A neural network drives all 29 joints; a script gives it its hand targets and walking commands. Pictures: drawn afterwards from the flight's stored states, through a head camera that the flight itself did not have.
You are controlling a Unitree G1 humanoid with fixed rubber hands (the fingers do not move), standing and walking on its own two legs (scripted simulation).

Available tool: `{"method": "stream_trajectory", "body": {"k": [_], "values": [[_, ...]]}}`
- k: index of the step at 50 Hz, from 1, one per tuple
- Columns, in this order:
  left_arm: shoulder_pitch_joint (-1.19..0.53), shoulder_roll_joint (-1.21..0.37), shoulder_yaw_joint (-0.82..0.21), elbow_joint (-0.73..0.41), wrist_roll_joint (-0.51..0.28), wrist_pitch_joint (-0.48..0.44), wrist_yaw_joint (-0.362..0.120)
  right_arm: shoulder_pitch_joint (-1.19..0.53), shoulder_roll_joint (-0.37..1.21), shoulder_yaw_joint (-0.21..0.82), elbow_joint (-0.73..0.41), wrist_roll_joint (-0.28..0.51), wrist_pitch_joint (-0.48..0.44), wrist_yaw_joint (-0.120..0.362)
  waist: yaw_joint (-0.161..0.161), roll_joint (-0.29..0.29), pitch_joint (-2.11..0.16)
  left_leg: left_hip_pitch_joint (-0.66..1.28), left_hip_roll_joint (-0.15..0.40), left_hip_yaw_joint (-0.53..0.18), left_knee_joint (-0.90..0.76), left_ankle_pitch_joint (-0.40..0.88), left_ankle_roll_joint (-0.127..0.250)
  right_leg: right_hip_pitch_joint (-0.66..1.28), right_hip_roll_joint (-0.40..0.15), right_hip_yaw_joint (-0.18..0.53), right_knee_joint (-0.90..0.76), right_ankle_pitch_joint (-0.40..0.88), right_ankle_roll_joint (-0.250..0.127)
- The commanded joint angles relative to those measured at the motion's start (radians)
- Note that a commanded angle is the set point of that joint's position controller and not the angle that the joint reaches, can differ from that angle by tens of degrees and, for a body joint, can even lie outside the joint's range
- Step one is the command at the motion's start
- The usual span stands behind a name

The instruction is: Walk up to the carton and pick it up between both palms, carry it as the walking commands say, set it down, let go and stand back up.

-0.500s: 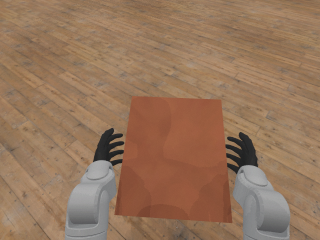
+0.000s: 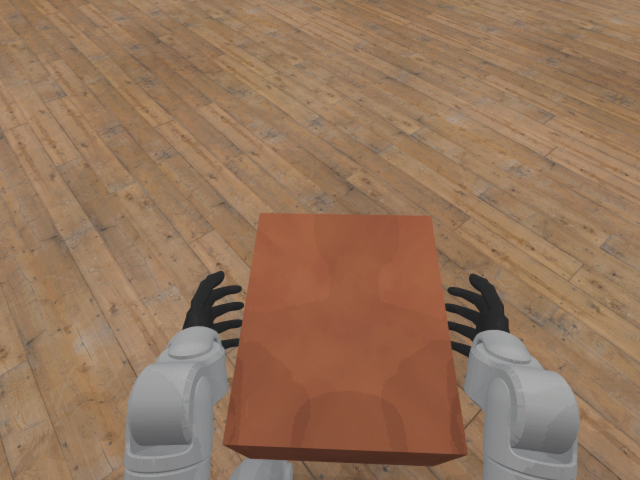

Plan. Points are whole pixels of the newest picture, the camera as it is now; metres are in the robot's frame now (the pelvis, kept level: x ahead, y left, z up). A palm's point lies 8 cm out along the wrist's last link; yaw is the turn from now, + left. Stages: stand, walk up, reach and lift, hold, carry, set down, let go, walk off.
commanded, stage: carry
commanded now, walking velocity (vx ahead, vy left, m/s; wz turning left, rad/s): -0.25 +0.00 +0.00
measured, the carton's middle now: (342, 334) +0.31 +0.00 +0.00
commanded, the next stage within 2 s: none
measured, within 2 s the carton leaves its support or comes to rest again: neither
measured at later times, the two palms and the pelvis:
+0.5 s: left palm out of the picture +0.11 +0.20 +0.09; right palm (459, 465) +0.15 -0.10 +0.09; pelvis -0.13 +0.02 +0.00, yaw +4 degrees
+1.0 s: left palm out of the picture -0.09 +0.22 +0.09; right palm out of the picture -0.05 -0.08 +0.10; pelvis -0.32 +0.04 +0.02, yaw +5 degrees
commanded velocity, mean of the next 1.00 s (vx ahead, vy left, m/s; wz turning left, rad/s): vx -0.25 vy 0.00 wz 0.00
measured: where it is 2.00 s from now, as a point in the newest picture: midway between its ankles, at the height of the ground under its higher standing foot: outside the picture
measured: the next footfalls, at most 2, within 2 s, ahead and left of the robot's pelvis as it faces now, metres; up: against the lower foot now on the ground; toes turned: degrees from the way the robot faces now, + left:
left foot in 0.22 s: -0.09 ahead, +0.15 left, +0.00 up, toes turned +9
right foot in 0.52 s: -0.08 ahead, -0.08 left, +0.00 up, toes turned -4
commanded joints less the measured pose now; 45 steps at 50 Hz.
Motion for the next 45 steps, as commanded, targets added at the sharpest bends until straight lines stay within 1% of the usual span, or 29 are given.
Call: {"method": "stream_trajectory", "body": {"k": [1, 4, 7, 9, 10, 11, 12, 13, 14, 15, 17, 19, 22, 23, 24, 25, 26, 27, 28, 30, 33, 35, 38, 40, 41, 42, 43, 44, 45], "values": [[-0.439, -1.019, -0.595, -0.17, -0.399, -0.046, -0.271, -0.423, 1.028, 0.661, -0.097, 0.385, -0.039, 0.295, -0.015, -0.032, -0.43, 0.049, 0.022, -0.031, 0.145, -0.075, -0.01, 0.334, -0.289, 0.312, -0.236, 0.509, -0.071], [-0.388, -0.984, -0.597, -0.181, -0.382, -0.041, -0.26, -0.393, 1.008, 0.658, -0.093, 0.388, -0.038, 0.29, -0.013, -0.088, -0.49, 0.091, 0.014, 0.019, -0.07, -0.122, -0.033, 0.48, -0.282, 0.267, -0.165, 0.79, -0.043], [-0.276, -0.94, -0.565, -0.123, -0.342, -0.026, -0.25, -0.384, 0.962, 0.663, -0.108, 0.383, -0.025, 0.284, -0.01, -0.166, -0.496, 0.188, -0.014, 0.062, -0.338, -0.063, -0.042, 0.509, -0.288, 0.276, -0.17, 0.757, -0.022], [-0.232, -0.919, -0.542, -0.068, -0.317, -0.017, -0.242, -0.379, 0.943, 0.671, -0.096, 0.382, -0.014, 0.287, -0.024, -0.175, -0.476, 0.332, 0.028, 0.051, -0.572, 0.119, -0.039, 0.421, -0.265, 0.246, -0.169, 0.653, 0.02], [-0.236, -0.918, -0.542, -0.053, -0.313, -0.013, -0.241, -0.385, 0.937, 0.67, -0.085, 0.379, -0.012, 0.289, -0.025, -0.084, -0.451, 0.414, 0.097, -0.024, -0.608, 0.201, -0.02, 0.307, -0.223, 0.209, -0.132, 0.543, 0.051], [-0.259, -0.92, -0.546, -0.052, -0.313, -0.012, -0.241, -0.391, 0.943, 0.671, -0.077, 0.377, -0.012, 0.293, -0.024, 0.038, -0.427, 0.483, 0.186, -0.115, -0.608, 0.437, 0.015, 0.175, -0.167, 0.173, -0.103, 0.311, 0.09], [-0.284, -0.921, -0.546, -0.048, -0.311, -0.01, -0.241, -0.394, 0.949, 0.674, -0.069, 0.375, -0.01, 0.297, -0.024, 0.176, -0.398, 0.534, 0.322, -0.262, -0.599, 0.751, 0.08, 0.018, -0.099, 0.142, -0.039, -0.026, 0.126], [-0.294, -0.918, -0.543, -0.048, -0.309, -0.011, -0.239, -0.398, 0.947, 0.677, -0.077, 0.379, -0.009, 0.3, -0.024, 0.227, -0.369, 0.546, 0.422, -0.331, -0.578, 0.976, 0.135, -0.091, -0.036, 0.142, 0.102, -0.231, 0.137], [-0.323, -0.927, -0.573, -0.09, -0.327, -0.015, -0.244, -0.384, 0.959, 0.679, -0.066, 0.378, -0.012, 0.304, -0.043, 0.19, -0.318, 0.443, 0.395, -0.264, -0.57, 0.984, 0.174, -0.068, 0.008, 0.153, 0.205, -0.234, 0.132], [-0.377, -0.952, -0.592, -0.096, -0.334, -0.023, -0.248, -0.419, 0.982, 0.694, -0.072, 0.38, -0.015, 0.31, -0.036, 0.174, -0.291, 0.391, 0.378, -0.219, -0.581, 0.907, 0.181, -0.062, 0.014, 0.148, 0.263, -0.182, 0.135], [-0.439, -1.013, -0.612, -0.133, -0.362, -0.044, -0.255, -0.5, 1.014, 0.71, -0.152, 0.406, -0.032, 0.32, -0.024, 0.124, -0.294, 0.423, 0.317, -0.113, -0.518, 0.96, 0.155, -0.082, 0.032, 0.178, 0.308, -0.14, 0.123], [-0.47, -1.031, -0.64, -0.173, -0.394, -0.05, -0.257, -0.494, 1.011, 0.695, -0.179, 0.409, -0.045, 0.317, -0.024, 0.179, -0.332, 0.494, 0.297, -0.092, -0.488, 0.992, 0.128, -0.095, 0.042, 0.181, 0.245, -0.137, 0.121], [-0.477, -1.02, -0.669, -0.208, -0.425, -0.043, -0.261, -0.393, 1.0, 0.667, -0.145, 0.372, -0.051, 0.302, -0.032, 0.252, -0.398, 0.528, 0.293, -0.116, -0.445, 0.987, 0.131, -0.008, 0.068, 0.172, 0.086, -0.145, 0.124], [-0.452, -1.013, -0.668, -0.204, -0.429, -0.04, -0.265, -0.363, 0.99, 0.66, -0.14, 0.359, -0.049, 0.296, -0.026, 0.236, -0.428, 0.536, 0.286, -0.111, -0.414, 0.965, 0.121, 0.049, 0.067, 0.172, -0.02, -0.078, 0.122], [-0.416, -0.999, -0.657, -0.184, -0.426, -0.035, -0.268, -0.331, 0.976, 0.655, -0.126, 0.346, -0.047, 0.29, -0.02, 0.182, -0.457, 0.521, 0.266, -0.089, -0.371, 0.91, 0.094, 0.138, 0.033, 0.186, -0.157, 0.104, 0.12], [-0.386, -0.981, -0.642, -0.161, -0.421, -0.029, -0.273, -0.3, 0.962, 0.652, -0.117, 0.335, -0.043, 0.284, -0.026, 0.08, -0.507, 0.445, 0.22, -0.071, -0.299, 0.721, 0.05, 0.269, -0.071, 0.285, -0.189, 0.444, 0.097], [-0.345, -0.962, -0.622, -0.134, -0.411, -0.025, -0.277, -0.308, 0.95, 0.657, -0.133, 0.33, -0.041, 0.28, -0.022, -0.115, -0.534, 0.284, 0.153, -0.036, -0.188, 0.346, -0.002, 0.421, -0.229, 0.451, -0.173, 0.907, 0.035], [-0.33, -0.963, -0.619, -0.126, -0.413, -0.023, -0.282, -0.317, 0.949, 0.663, -0.145, 0.331, -0.037, 0.278, -0.014, -0.301, -0.501, 0.127, 0.042, 0.024, -0.03, -0.168, -0.036, 0.503, -0.357, 0.548, -0.174, 1.231, -0.053], [-0.337, -0.984, -0.62, -0.129, -0.419, -0.026, -0.291, -0.344, 0.965, 0.682, -0.173, 0.345, -0.041, 0.279, -0.007, -0.309, -0.48, 0.075, 0.036, -0.036, 0.007, -0.241, -0.038, 0.495, -0.366, 0.504, -0.176, 1.206, -0.107], [-0.297, -0.972, -0.582, -0.104, -0.388, -0.024, -0.293, -0.4, 0.969, 0.714, -0.182, 0.374, -0.031, 0.286, -0.002, -0.242, -0.409, 0.126, 0.037, -0.063, 0.117, -0.19, -0.018, 0.304, -0.306, 0.464, -0.261, 0.777, -0.101], [-0.335, -0.977, -0.56, -0.124, -0.356, -0.039, -0.283, -0.452, 1.009, 0.748, -0.161, 0.405, -0.03, 0.3, -0.013, -0.169, -0.398, 0.15, 0.025, -0.027, 0.044, -0.065, -0.019, 0.253, -0.232, 0.387, -0.296, 0.465, -0.053], [-0.371, -0.972, -0.572, -0.156, -0.355, -0.042, -0.275, -0.446, 1.014, 0.741, -0.145, 0.408, -0.03, 0.304, -0.015, -0.118, -0.404, 0.194, 0.018, 0.008, -0.088, -0.055, -0.025, 0.257, -0.198, 0.336, -0.325, 0.247, -0.017], [-0.367, -0.942, -0.572, -0.165, -0.334, -0.037, -0.255, -0.453, 0.996, 0.733, -0.138, 0.421, -0.023, 0.311, -0.01, -0.14, -0.385, 0.278, -0.007, 0.051, -0.289, -0.092, -0.031, 0.214, -0.224, 0.399, -0.396, 0.031, -0.008], [-0.322, -0.92, -0.555, -0.127, -0.313, -0.027, -0.241, -0.431, 0.971, 0.721, -0.121, 0.42, -0.013, 0.314, -0.023, -0.124, -0.371, 0.393, -0.003, 0.061, -0.558, -0.008, -0.02, 0.168, -0.203, 0.381, -0.376, -0.055, 0.029], [-0.303, -0.909, -0.55, -0.098, -0.305, -0.018, -0.237, -0.422, 0.96, 0.707, -0.105, 0.416, -0.009, 0.315, -0.028, -0.03, -0.362, 0.449, 0.062, -0.02, -0.659, -0.001, -0.006, 0.104, -0.165, 0.35, -0.309, -0.096, 0.061], [-0.309, -0.904, -0.55, -0.082, -0.303, -0.01, -0.236, -0.415, 0.954, 0.692, -0.086, 0.405, -0.006, 0.316, -0.034, 0.133, -0.336, 0.452, 0.214, -0.204, -0.743, -0.028, 0.038, 0.003, -0.094, 0.285, -0.195, -0.111, 0.103], [-0.313, -0.9, -0.544, -0.067, -0.3, -0.005, -0.235, -0.4, 0.94, 0.68, -0.059, 0.39, -0.002, 0.316, -0.021, 0.325, -0.307, 0.404, 0.426, -0.448, -0.782, 0.158, 0.127, -0.112, 0.02, 0.198, 0.02, -0.194, 0.154], [-0.329, -0.907, -0.538, -0.051, -0.296, -0.008, -0.232, -0.399, 0.947, 0.686, -0.056, 0.393, 0.001, 0.318, -0.015, 0.244, -0.24, 0.286, 0.465, -0.395, -0.761, 0.339, 0.175, -0.116, 0.054, 0.248, 0.249, -0.271, 0.158], [-0.342, -0.926, -0.567, -0.064, -0.311, -0.011, -0.235, -0.375, 0.946, 0.667, -0.042, 0.385, -0.001, 0.322, -0.03, 0.213, -0.25, 0.222, 0.447, -0.279, -0.741, 0.372, 0.219, -0.087, 0.062, 0.282, 0.42, -0.278, 0.145]]}}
